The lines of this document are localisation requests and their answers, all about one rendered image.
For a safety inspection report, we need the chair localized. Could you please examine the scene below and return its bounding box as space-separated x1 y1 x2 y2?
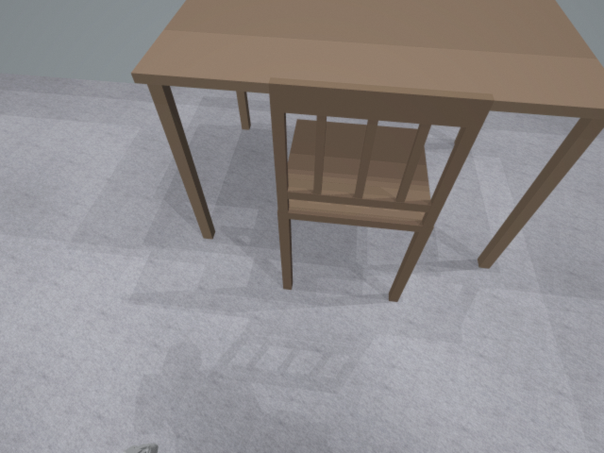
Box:
268 77 495 302

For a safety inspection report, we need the table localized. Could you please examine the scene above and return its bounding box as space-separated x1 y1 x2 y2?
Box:
131 0 604 269

